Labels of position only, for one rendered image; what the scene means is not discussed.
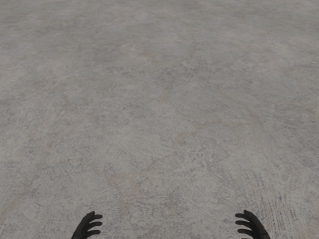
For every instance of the left robot hand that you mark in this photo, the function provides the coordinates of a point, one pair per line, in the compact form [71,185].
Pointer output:
[82,232]

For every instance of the right robot hand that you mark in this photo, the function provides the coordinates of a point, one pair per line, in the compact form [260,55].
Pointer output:
[257,229]

